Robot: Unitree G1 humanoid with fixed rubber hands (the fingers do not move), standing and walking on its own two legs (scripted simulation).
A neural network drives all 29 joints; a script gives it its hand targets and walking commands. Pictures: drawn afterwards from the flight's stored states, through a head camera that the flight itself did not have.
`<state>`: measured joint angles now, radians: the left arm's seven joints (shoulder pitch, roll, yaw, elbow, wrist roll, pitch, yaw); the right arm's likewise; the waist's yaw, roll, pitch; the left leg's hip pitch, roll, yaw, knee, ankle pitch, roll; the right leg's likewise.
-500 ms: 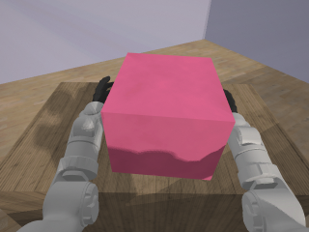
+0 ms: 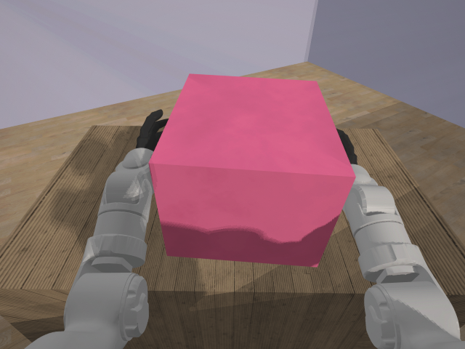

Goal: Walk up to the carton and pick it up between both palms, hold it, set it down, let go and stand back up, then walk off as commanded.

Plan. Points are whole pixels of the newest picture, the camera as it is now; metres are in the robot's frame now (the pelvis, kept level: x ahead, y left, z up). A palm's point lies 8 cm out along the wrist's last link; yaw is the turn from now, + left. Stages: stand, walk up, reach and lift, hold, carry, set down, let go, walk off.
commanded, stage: hold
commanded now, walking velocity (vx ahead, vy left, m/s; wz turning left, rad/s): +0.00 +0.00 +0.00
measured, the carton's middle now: (247, 161) +0.39 +0.00 +0.17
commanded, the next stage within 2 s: none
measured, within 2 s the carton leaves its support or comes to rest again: neither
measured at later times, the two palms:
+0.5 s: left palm (143, 150) +0.37 +0.17 +0.21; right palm (346, 167) +0.36 -0.17 +0.18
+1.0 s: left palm (142, 149) +0.37 +0.17 +0.21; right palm (347, 166) +0.36 -0.17 +0.18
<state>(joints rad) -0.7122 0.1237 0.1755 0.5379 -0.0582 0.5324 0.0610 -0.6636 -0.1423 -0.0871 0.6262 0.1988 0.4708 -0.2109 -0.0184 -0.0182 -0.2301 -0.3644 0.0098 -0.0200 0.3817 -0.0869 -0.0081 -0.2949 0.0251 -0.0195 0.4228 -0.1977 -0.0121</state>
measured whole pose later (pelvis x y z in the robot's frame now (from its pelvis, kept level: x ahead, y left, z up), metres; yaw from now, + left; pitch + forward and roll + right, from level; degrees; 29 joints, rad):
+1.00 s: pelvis +0.00 +0.00 +0.00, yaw +0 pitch +2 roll +0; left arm -0.71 0.12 0.19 0.44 -0.06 0.65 0.07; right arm -0.67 -0.15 -0.09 0.54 0.21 0.57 -0.21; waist -0.02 -0.02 -0.23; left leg -0.34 0.01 -0.02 0.38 -0.08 -0.01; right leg -0.27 0.03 -0.02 0.42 -0.19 -0.01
